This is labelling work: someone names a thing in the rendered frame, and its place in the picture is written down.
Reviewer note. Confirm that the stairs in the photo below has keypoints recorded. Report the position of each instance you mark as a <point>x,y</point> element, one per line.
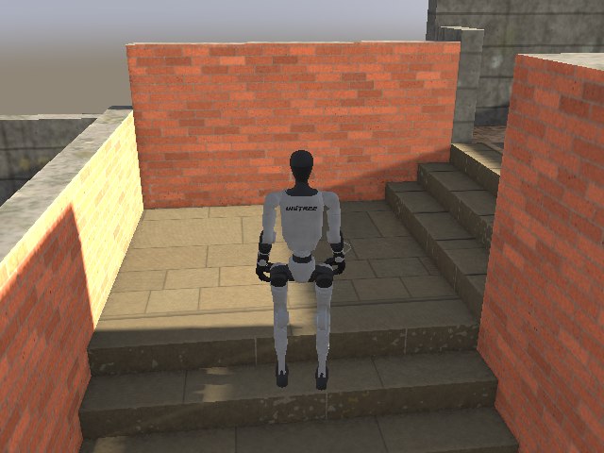
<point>409,390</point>
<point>450,212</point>

